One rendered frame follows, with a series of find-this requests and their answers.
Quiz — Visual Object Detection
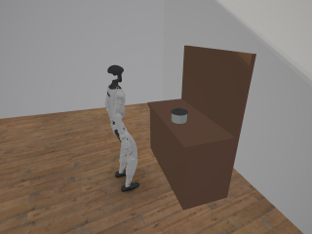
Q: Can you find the robot right thigh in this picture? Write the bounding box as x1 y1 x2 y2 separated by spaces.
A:
117 131 137 165

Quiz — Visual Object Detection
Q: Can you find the table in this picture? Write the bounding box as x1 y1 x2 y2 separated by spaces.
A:
147 45 256 210

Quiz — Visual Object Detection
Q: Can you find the robot right foot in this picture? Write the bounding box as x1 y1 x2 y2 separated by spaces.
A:
121 182 139 192

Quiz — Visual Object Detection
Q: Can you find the left robot forearm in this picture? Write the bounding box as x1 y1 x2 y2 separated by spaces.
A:
105 106 113 122

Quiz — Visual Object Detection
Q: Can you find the left robot upper arm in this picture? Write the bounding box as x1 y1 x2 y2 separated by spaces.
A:
104 84 110 108

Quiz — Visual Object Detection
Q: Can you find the lid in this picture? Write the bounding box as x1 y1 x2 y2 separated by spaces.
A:
171 108 188 116

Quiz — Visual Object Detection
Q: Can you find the pot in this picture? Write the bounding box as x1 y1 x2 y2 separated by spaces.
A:
171 113 187 124

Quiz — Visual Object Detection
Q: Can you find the right robot forearm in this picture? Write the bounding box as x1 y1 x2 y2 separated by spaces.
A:
114 114 127 141

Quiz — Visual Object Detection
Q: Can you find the right robot upper arm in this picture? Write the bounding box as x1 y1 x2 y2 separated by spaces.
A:
112 90 125 120

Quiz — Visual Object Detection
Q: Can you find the right robot hand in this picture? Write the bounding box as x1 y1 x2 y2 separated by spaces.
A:
121 139 133 157

